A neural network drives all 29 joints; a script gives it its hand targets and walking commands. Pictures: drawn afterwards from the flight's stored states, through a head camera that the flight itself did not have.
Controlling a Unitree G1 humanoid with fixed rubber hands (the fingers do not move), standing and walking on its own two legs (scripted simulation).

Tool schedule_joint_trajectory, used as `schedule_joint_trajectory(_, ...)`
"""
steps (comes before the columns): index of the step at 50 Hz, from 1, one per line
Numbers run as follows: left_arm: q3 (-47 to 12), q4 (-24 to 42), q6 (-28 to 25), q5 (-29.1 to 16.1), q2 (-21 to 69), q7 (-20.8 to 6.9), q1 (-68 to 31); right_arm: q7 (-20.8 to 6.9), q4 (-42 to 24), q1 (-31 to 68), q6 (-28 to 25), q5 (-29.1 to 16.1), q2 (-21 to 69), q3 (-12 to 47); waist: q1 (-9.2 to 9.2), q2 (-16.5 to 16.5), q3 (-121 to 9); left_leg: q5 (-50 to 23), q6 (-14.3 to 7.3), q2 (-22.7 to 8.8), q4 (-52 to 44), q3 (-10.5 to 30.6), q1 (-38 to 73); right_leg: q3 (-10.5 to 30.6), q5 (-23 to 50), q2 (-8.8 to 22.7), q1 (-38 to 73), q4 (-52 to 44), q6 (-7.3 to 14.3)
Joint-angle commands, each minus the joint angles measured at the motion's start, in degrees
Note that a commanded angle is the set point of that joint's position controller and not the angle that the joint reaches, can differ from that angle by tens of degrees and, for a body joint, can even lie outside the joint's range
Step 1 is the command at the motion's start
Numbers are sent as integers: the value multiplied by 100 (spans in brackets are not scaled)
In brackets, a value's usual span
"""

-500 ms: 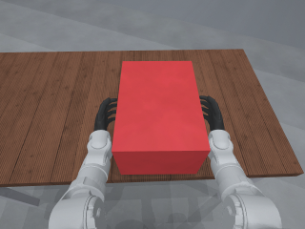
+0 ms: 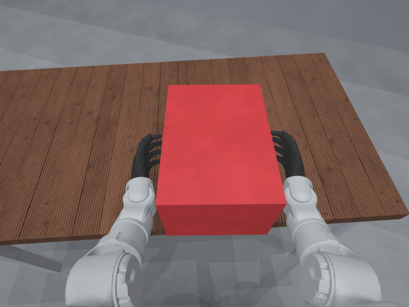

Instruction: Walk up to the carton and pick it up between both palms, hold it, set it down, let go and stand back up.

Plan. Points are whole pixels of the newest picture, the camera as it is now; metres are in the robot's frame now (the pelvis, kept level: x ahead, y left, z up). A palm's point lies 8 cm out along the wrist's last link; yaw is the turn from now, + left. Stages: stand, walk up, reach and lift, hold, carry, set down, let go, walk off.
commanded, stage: set down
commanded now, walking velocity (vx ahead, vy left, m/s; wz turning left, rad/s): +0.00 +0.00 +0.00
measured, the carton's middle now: (215, 156) +0.44 -0.04 -0.03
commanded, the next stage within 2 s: none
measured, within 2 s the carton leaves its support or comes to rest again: rests again in 0.38 s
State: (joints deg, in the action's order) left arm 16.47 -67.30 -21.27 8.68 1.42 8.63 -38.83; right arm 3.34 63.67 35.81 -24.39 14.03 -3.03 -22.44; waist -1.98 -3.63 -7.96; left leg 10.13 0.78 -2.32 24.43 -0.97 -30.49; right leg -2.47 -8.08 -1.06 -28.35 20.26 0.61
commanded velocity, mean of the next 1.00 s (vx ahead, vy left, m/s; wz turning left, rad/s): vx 0.00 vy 0.00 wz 0.00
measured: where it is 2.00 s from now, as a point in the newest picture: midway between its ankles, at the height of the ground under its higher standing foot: outside the picture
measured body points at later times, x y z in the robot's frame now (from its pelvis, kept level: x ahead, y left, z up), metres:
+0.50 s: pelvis +0.00 -0.01 +0.00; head +0.11 -0.02 +0.43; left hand +0.41 +0.12 -0.01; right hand +0.39 -0.20 -0.01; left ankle +0.00 +0.12 -0.74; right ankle +0.00 -0.11 -0.74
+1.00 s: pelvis -0.01 +0.00 -0.01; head +0.09 -0.01 +0.42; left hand +0.42 +0.14 +0.00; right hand +0.41 -0.20 +0.00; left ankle +0.00 +0.12 -0.74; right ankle +0.00 -0.11 -0.74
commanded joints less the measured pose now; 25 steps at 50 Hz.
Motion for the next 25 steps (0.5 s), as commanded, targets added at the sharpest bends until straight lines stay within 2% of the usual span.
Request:
schedule_joint_trajectory(1, -842, 468, -596, 603, 2319, -790, -3492, -667, -223, 3087, -189, 838, 2596, 982, -203, 752, -3432, -913, 94, 211, -218, -329, 977, -117, 2386, -16, 2454, 404, -248)
schedule_joint_trajectory(2, -673, 335, -605, 556, 1818, -707, -3609, -652, -269, 3302, -234, 725, 2053, 756, -198, 633, -3620, -839, 81, 192, -270, -401, 861, -81, 2290, -19, 2433, 451, -243)
schedule_joint_trajectory(3, -705, 255, -605, 728, 2419, -763, -3691, -670, -88, 3351, -225, 971, 2792, 622, -275, 604, -3237, -607, 81, 211, -312, -401, 691, -84, 2013, 7, 2279, 396, -329)
schedule_joint_trajectory(4, -602, 388, -626, 666, 1669, -639, -3647, -646, -244, 3312, -244, 915, 2050, 558, -75, 518, -3493, -533, 81, 177, -398, -450, 814, -122, 1829, -14, 2259, 392, -241)
schedule_joint_trajectory(5, -630, 389, -620, 669, 2277, -675, -3816, -690, -213, 3444, -180, 973, 2802, 508, -130, 627, -3234, -323, 55, 202, -396, -400, 710, -139, 1455, 51, 2079, 322, -269)
schedule_joint_trajectory(6, -576, 412, -645, 626, 1917, -630, -3894, -673, -249, 3471, -194, 1036, 2467, 261, -159, 502, -3341, -177, 50, 201, -427, -473, 808, -206, 1230, 17, 1896, 266, -258)
schedule_joint_trajectory(7, -533, 438, -638, 524, 1499, -529, -3811, -660, -335, 3505, -237, 915, 1850, 269, -126, 512, -3541, -264, 94, 194, -391, -467, 844, -147, 1313, 16, 1892, 326, -219)
schedule_joint_trajectory(8, -381, 456, -621, 677, 1800, -544, -3978, -648, -305, 3568, -180, 1080, 2388, 99, -39, 516, -3283, -185, 56, 202, -374, -500, 689, -182, 995, 48, 1723, 334, -209)
schedule_joint_trajectory(9, -355, 432, -642, 630, 1525, -526, -3976, -608, -391, 3571, -215, 1057, 2195, 46, -115, 438, -3468, -168, 62, 227, -337, -543, 716, -162, 1171, 59, 1741, 363, -224)
schedule_joint_trajectory(10, -278, 415, -580, 652, 1648, -574, -3868, -595, -165, 3453, -148, 1038, 2365, 50, -127, 567, -3222, -116, 49, 222, -376, -508, 660, -149, 1120, 49, 1764, 300, -212)
schedule_joint_trajectory(11, -313, 484, -606, 693, 1481, -536, -3955, -577, -194, 3464, -147, 1021, 2273, -5, -71, 326, -3528, -260, 115, 207, -293, -529, 768, -140, 1261, 80, 1806, 356, -190)
schedule_joint_trajectory(12, -281, 591, -629, 655, 1579, -555, -4101, -547, -337, 3587, -173, 1071, 2363, 18, -176, 478, -3593, -234, 42, 223, -290, -534, 637, -121, 1431, 110, 1852, 389, -248)
schedule_joint_trajectory(13, -263, 556, -626, 929, 2317, -682, -4024, -585, -301, 3614, -127, 1321, 3432, -13, -75, 518, -3181, -195, 27, 264, -297, -486, 461, -107, 1326, 138, 1906, 394, -305)
schedule_joint_trajectory(14, -243, 491, -641, 884, 2091, -652, -3859, -576, -249, 3523, -194, 1351, 2971, 12, -108, 360, -3533, -300, 47, 243, -283, -489, 594, -103, 1508, 133, 2005, 432, -268)
schedule_joint_trajectory(15, -378, 462, -618, 1039, 2714, -750, -3938, -645, -4, 3529, -189, 1482, 3571, -49, -330, 341, -3206, -305, 79, 213, -290, -386, 604, -201, 1489, 116, 1862, 384, -268)
schedule_joint_trajectory(16, -342, 377, -615, 981, 2172, -709, -3670, -635, -130, 3298, -245, 1493, 2909, 107, -268, 308, -3696, -470, 108, 218, -275, -487, 798, -142, 1771, 73, 2060, 439, -269)
schedule_joint_trajectory(17, -222, 346, -628, 1193, 2572, -789, -3568, -683, -160, 3231, -227, 1532, 3581, 173, -121, 276, -3477, -553, 64, 209, -266, -461, 618, -88, 2021, 152, 2171, 523, -243)
schedule_joint_trajectory(18, -403, 408, -649, 1121, 2651, -795, -3697, -687, -28, 3307, -305, 1647, 3516, 166, -236, 229, -3731, -558, 114, 215, -248, -447, 629, -158, 2037, 156, 2151, 505, -260)
schedule_joint_trajectory(19, -350, 301, -683, 1178, 2523, -773, -3467, -723, -69, 3114, -369, 1616, 3307, 327, -209, 251, -3955, -724, 140, 214, -259, -461, 672, -110, 2337, 106, 2328, 567, -286)
schedule_joint_trajectory(20, -375, 361, -698, 1255, 2687, -788, -3275, -735, 55, 2916, -394, 1605, 3611, 391, -156, 102, -3865, -963, 199, 222, -208, -506, 782, -156, 2467, 76, 2299, 557, -244)
schedule_joint_trajectory(21, -440, 327, -749, 1233, 2685, -793, -3043, -745, 17, 2834, -483, 1595, 3351, 505, -199, 212, -3986, -1192, 208, 191, -178, -446, 835, -152, 2794, 59, 2373, 539, -239)
schedule_joint_trajectory(22, -380, 321, -762, 1337, 2740, -800, -3002, -745, 150, 2721, -485, 1625, 3575, 446, -124, 153, -3997, -1289, 204, 221, -120, -440, 715, -128, 3008, 103, 2426, 632, -260)
schedule_joint_trajectory(23, -445, 254, -772, 1214, 2519, -789, -3027, -718, 90, 2838, -555, 1538, 3225, 501, -230, 246, -3860, -1424, 214, 213, -140, -427, 698, -142, 3162, 50, 2470, 618, -292)
schedule_joint_trajectory(24, -440, 284, -784, 1277, 2647, -824, -2878, -710, 307, 2658, -568, 1586, 3214, 520, -314, 268, -3695, -1392, 207, 218, -142, -361, 695, -131, 3200, 70, 2445, 564, -326)
schedule_joint_trajectory(25, -368, 229, -828, 1338, 2505, -797, -2740, -710, 293, 2650, -586, 1567, 3242, 591, -174, 347, -3643, -1379, 173, 206, -126, -369, 647, -103, 3249, 88, 2535, 614, -310)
